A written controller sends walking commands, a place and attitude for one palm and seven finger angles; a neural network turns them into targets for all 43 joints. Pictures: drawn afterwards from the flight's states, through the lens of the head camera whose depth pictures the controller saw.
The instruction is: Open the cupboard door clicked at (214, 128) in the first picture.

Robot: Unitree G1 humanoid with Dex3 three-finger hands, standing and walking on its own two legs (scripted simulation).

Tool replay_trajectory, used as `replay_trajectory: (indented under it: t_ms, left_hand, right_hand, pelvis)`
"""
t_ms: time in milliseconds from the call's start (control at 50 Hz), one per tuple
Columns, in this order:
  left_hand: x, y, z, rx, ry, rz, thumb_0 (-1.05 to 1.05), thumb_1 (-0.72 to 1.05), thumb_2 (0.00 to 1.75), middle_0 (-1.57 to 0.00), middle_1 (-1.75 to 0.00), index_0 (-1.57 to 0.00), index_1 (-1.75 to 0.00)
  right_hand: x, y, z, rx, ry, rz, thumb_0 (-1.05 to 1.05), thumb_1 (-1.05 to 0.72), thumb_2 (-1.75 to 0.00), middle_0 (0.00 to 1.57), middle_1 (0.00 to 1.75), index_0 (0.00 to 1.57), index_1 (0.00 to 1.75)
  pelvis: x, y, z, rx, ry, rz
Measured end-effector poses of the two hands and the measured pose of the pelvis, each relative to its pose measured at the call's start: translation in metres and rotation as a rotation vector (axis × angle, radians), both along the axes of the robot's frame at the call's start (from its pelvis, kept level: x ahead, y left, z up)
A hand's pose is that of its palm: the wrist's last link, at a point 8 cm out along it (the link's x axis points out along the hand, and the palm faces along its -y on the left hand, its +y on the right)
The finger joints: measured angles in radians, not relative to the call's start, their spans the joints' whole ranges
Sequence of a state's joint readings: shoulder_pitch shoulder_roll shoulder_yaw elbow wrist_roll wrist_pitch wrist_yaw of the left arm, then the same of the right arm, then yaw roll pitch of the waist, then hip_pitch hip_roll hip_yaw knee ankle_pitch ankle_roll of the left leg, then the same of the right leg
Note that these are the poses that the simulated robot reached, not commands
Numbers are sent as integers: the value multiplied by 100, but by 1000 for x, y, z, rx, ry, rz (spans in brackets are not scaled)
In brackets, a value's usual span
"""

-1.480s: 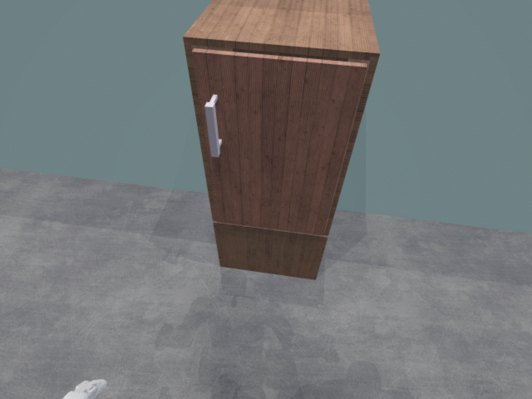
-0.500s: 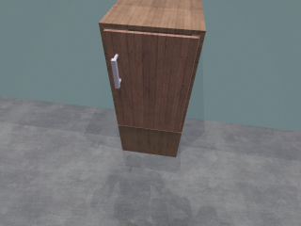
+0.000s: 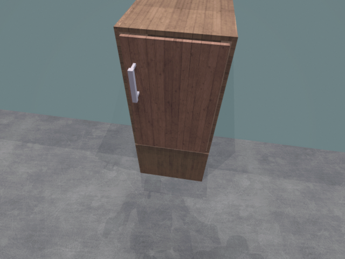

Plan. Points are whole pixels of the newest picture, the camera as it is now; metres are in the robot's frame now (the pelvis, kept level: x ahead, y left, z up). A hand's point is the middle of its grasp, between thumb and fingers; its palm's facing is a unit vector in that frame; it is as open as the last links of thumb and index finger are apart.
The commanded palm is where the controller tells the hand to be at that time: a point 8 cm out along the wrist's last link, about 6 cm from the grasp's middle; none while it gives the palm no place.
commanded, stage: turn to face it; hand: left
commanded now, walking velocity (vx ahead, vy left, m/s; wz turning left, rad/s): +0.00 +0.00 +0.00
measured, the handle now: (134, 83) +0.72 +0.19 -0.01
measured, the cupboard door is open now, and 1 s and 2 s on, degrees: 0 0 0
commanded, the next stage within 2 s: take the last steps up to it in 0.14 s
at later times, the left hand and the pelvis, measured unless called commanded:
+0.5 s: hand out of the picture +0.06 +0.21 -0.18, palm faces -0.03 -0.97 -0.23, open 7.4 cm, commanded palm none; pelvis +0.03 +0.00 -0.01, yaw -2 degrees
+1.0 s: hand (116, 222) +0.26 +0.19 -0.19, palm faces -0.07 -0.97 -0.23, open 7.3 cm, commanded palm none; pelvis +0.14 +0.01 -0.03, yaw -3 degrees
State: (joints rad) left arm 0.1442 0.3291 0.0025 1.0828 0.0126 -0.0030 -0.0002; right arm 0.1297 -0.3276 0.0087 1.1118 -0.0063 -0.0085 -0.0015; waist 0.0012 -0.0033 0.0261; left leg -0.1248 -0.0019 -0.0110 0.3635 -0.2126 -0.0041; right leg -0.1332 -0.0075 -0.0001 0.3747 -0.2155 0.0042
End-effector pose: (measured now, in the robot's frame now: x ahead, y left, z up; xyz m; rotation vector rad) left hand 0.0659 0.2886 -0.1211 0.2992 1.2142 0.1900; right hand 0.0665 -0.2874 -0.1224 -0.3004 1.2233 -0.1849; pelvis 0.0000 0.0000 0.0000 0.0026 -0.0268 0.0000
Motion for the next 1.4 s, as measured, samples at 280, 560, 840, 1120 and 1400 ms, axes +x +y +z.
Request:
replay_trajectory:
  t_ms: [280,560,840,1120,1400]
  left_hand:
    - [0,-3,-1,0,23,-7,0,90,90,-21,-30,-20,-30]
    - [-20,-38,-35,-133,125,41,0,90,90,-20,-30,-20,-30]
    - [72,-37,-40,-158,166,-24,1,91,90,-20,-30,-20,-29]
    - [199,-58,-23,-94,-96,-50,0,91,90,-20,-30,-20,-29]
    - [112,-1,-52,-159,11,64,0,91,90,-20,-30,-20,-30]
  right_hand:
    - [0,3,-3,7,-13,-22,1,-91,-90,21,30,20,30]
    - [-50,49,-28,84,164,-99,0,-91,-90,20,30,20,30]
    - [-98,126,-16,159,384,-280,0,-91,-90,20,30,20,30]
    - [19,78,-40,145,279,-253,1,-91,-90,21,30,20,30]
    - [111,108,-20,77,-53,-79,0,-91,-90,20,30,20,30]
  pelvis:
    - [1,0,-1,0,1,-29]
    - [37,11,-13,-25,12,-38]
    - [102,28,-12,-8,20,-80]
    - [144,7,-16,11,0,-26]
    - [117,56,-23,-22,4,-28]
